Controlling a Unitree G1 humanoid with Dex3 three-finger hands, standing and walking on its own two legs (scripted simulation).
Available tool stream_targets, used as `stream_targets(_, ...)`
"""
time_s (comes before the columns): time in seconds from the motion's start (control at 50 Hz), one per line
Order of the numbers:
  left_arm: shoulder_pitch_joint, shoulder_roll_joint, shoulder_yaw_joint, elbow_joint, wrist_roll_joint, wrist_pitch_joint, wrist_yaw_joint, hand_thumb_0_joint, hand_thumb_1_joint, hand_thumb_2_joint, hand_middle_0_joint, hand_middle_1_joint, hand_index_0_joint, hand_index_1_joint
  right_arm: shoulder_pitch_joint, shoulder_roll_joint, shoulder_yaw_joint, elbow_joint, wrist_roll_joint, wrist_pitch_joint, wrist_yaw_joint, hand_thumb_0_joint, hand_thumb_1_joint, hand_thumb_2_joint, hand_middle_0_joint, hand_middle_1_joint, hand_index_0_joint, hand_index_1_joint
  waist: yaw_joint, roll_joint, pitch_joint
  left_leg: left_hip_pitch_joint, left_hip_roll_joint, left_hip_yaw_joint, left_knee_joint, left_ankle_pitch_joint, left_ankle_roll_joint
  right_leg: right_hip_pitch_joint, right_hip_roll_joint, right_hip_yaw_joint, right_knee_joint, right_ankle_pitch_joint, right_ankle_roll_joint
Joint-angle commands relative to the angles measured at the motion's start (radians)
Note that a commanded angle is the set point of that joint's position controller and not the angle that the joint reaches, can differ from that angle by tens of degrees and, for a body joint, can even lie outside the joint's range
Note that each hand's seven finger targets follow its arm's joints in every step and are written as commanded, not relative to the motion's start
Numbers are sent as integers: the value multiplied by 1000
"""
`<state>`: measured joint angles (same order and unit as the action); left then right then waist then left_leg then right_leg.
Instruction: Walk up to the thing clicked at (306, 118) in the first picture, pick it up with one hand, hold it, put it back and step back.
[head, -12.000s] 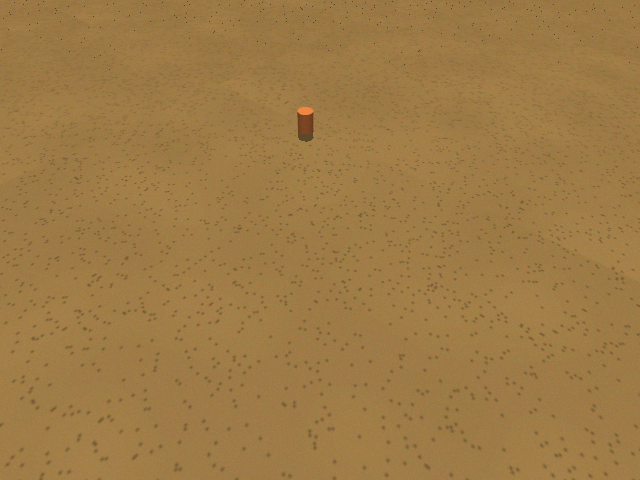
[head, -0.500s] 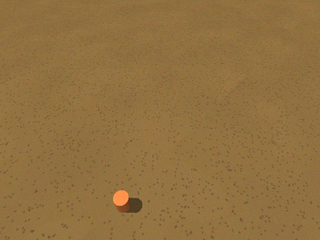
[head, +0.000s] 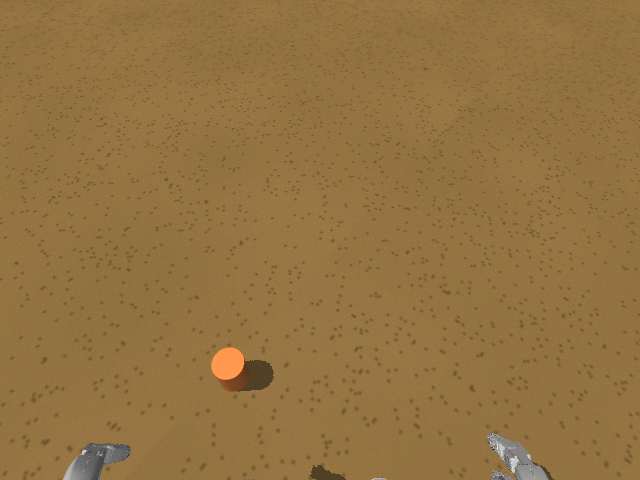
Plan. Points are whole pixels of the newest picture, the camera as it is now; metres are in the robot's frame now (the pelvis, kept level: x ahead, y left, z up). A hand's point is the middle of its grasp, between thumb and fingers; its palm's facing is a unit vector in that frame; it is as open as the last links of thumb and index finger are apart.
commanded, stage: rise first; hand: left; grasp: from above
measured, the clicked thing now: (231, 370) +0.47 +0.23 -0.68
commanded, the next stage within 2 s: none
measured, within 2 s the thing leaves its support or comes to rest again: neither
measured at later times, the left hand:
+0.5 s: hand out of the picture +0.13 +0.25 -0.19, palm faces -0.15 -0.87 -0.47, open 14.1 cm
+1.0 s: hand (156, 471) +0.19 +0.27 -0.31, palm faces -0.39 -0.62 -0.69, open 14.1 cm
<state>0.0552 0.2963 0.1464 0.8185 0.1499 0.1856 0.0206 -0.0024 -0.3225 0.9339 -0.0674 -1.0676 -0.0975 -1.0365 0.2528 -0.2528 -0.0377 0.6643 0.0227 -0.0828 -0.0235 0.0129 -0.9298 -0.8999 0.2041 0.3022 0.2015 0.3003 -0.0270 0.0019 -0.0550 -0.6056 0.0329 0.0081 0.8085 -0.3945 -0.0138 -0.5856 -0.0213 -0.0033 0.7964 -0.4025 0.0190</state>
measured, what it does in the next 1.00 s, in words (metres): lowers itself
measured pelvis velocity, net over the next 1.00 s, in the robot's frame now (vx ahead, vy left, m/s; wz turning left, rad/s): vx -0.05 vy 0.00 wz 0.00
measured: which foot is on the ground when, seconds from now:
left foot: down 0.00-1.00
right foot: down 0.00-1.00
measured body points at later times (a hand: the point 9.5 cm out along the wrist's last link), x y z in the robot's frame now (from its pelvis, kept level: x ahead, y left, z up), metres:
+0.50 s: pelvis -0.01 +0.01 -0.05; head +0.09 +0.02 +0.39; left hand +0.14 +0.30 -0.16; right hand +0.17 -0.24 -0.14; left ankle +0.00 +0.13 -0.70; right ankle -0.01 -0.13 -0.70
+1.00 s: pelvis -0.05 +0.00 -0.17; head +0.10 +0.01 +0.25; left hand +0.21 +0.30 -0.27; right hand +0.14 -0.27 -0.27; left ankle +0.00 +0.13 -0.70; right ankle -0.01 -0.13 -0.70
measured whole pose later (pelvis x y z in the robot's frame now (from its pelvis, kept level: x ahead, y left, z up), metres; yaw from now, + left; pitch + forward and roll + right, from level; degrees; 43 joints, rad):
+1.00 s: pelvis -0.05 +0.00 -0.17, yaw +0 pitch +29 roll -1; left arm -0.06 0.42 0.08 0.63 0.54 0.02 0.09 -0.01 -0.53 0.96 -0.07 -1.10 -0.08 -1.09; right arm 0.12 -0.29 -0.04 0.61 0.00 -0.24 -0.03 0.01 -0.91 -0.90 0.20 0.30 0.20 0.30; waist -0.04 0.01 -0.18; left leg -1.50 0.03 -0.03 1.63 -0.64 -0.02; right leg -1.46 -0.02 -0.01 1.62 -0.66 0.02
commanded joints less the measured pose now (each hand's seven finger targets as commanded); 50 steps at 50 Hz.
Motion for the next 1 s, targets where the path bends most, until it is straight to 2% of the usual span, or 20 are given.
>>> stream_targets(0.0, -24, 221, 67, -249, 31, -38, 26, 0, -545, 947, -77, -1094, -89, -1080, -12, -146, -60, -142, -8, -67, -14, 0, -908, -903, 200, 300, 200, 300, 10, 49, -268, 74, -27, 3, 18, 294, 13, 13, 26, -24, 9, 263, -29)
stream_targets(0.04, 60, 197, 57, -275, 42, -27, 25, 0, -561, 958, -77, -1096, -87, -1085, -8, -138, -58, -159, -8, -73, -19, 0, -918, -906, 200, 300, 199, 300, 9, 43, -276, 61, -28, 6, 37, 285, 17, 8, 24, -19, 21, 265, -28)
stream_targets(0.06, 77, 185, 46, -291, 47, -19, 23, 0, -565, 956, -80, -1096, -89, -1085, -11, -140, -58, -163, -10, -75, -21, 0, -925, -907, 200, 300, 200, 300, 6, 46, -260, 50, -25, 1, 41, 277, 13, -14, 28, -21, 32, 248, -29)
stream_targets(0.08, 72, 207, 57, -337, 49, -11, 23, 0, -575, 969, -76, -1094, -80, -1088, -12, -143, -59, -166, -9, -77, -24, 0, -915, -905, 200, 300, 199, 300, 10, 67, -286, 54, -25, -2, 54, 292, 15, -18, 26, -20, 39, 257, -29)
stream_targets(0.18, 161, 165, 22, -423, 56, 48, 19, 0, -556, 948, -72, -1101, -84, -1088, -14, -140, -55, -183, -13, -90, -33, 0, -916, -905, 200, 300, 200, 300, -9, 54, -284, 20, -14, -18, 103, 324, 14, -58, 30, -33, 82, 263, -27)
stream_targets(0.34, 228, 164, 21, -516, 92, 76, 27, 0, -533, 936, -61, -1097, -77, -1079, -26, -131, -50, -230, -18, -111, -34, 0, -900, -900, 200, 300, 200, 300, 0, 84, -298, -57, -4, -38, 166, 302, 9, -161, 35, -44, 173, 198, -37)
stream_targets(0.4, 255, 156, 22, -556, 91, 79, 31, 0, -528, 927, -57, -1114, -77, -1091, -32, -130, -49, -242, -18, -117, -32, 0, -900, -900, 200, 300, 200, 300, -5, 79, -314, -78, 1, -53, 184, 298, 7, -192, 37, -48, 205, 182, -39)
stream_targets(0.42, 267, 167, 33, -577, 96, 80, 33, 0, -525, 925, -60, -1110, -80, -1087, -29, -128, -49, -250, -18, -118, -34, 0, -901, -900, 200, 300, 200, 300, 6, 92, -320, -88, -3, -48, 192, 277, 7, -196, 35, -44, 210, 177, -37)
stream_targets(0.44, 272, 155, 17, -573, 98, 82, 33, 0, -541, 937, -60, -1106, -76, -1088, -33, -125, -47, -251, -16, -119, -34, 0, -904, -901, 200, 300, 200, 300, -4, 84, -331, -87, -4, -45, 203, 280, 10, -208, 36, -44, 213, 177, -38)
stream_targets(0.48, 284, 166, 27, -602, 106, 84, 38, 0, -545, 936, -65, -1101, -81, -1083, -31, -121, -46, -262, -17, -121, -37, 0, -916, -904, 200, 300, 200, 300, -4, 72, -340, -122, -12, -33, 226, 248, 14, -193, 36, -40, 217, 183, -36)
stream_targets(0.56, 286, 173, 32, -608, 115, 88, 42, 0, -544, 943, -59, -1098, -72, -1084, -44, -123, -45, -266, -16, -128, -44, 0, -901, -900, 200, 300, 200, 300, 0, 60, -314, -187, -12, -48, 230, 133, 16, -245, 35, -42, 236, 92, -37)
stream_targets(0.62, 310, 168, 23, -621, 117, 85, 41, 0, -546, 937, -62, -1100, -77, -1083, -47, -117, -44, -274, -13, -136, -48, 0, -909, -902, 200, 300, 200, 300, 3, 52, -323, -215, -19, -39, 250, 89, 23, -254, 36, -40, 240, 64, -37)
stream_targets(0.66, 226, 188, 14, -623, 130, 70, 41, 0, -546, 932, -64, -1104, -80, -1086, -53, -125, -41, -262, -13, -145, -49, 0, -913, -903, 200, 300, 200, 300, -15, 73, -311, -237, -14, -47, 269, 76, 19, -306, 34, -37, 272, 50, -39)
stream_targets(0.72, 86, 206, -4, -507, 180, 17, 42, 0, -546, 936, -63, -1097, -76, -1082, -64, -135, -42, -238, -14, -165, -49, 0, -905, -901, 200, 300, 200, 300, -46, 45, -259, -352, -15, -48, 344, -25, 25, -438, 33, -35, 340, -30, -37)
stream_targets(0.74, 42, 233, 15, -468, 201, -8, 45, 0, -568, 951, -69, -1081, -75, -1074, -72, -138, -39, -228, -16, -172, -46, 0, -915, -904, 201, 300, 200, 300, -39, 53, -253, -393, -16, -53, 368, -50, 23, -481, 32, -31, 376, -55, -37)
stream_targets(0.8, -36, 242, 9, -391, 270, -95, 55, 0, -553, 946, -65, -1090, -75, -1078, -83, -155, -47, -201, -22, -192, -31, 0, -906, -902, 200, 300, 200, 300, -32, 85, -332, -452, -22, -54, 453, -77, 19, -595, 29, -25, 488, -82, -41)
stream_targets(0.84, -89, 226, -32, -376, 311, -145, 58, 0, -540, 959, -57, -1098, -66, -1088, -89, -161, -56, -185, -21, -201, -21, 0, -886, -897, 200, 300, 199, 300, -37, 84, -390, -487, -25, -49, 503, -99, 19, -646, 28, -23, 537, -91, -42)
stream_targets(0.88, -167, 277, -10, -381, 356, -181, 74, 0, -549, 970, -66, -1098, -72, -1091, -86, -174, -60, -165, -18, -203, -15, 0, -896, -901, 200, 300, 199, 300, -32, 110, -489, -498, -25, -54, 555, -64, 14, -681, 28, -21, 599, -61, -44)
stream_targets(0.96, -256, 364, 29, -253, 462, -217, 119, 0, -559, 983, -62, -1116, -70, -1108, -84, -190, -64, -118, -12, -188, -4, 0, -904, -903, 200, 300, 200, 300, -18, 86, -553, -626, -32, -37, 686, -8, 21, -767, 33, -19, 699, -8, -44)
stream_targets(0.98, -288, 396, 45, -231, 483, -223, 130, 0, -566, 981, -66, -1119, -74, -1112, -84, -189, -63, -110, -12, -182, 0, 0, -915, -906, 200, 300, 200, 300, -6, 88, -574, -665, -35, -23, 729, 19, 26, -775, 34, -13, 719, 20, -42)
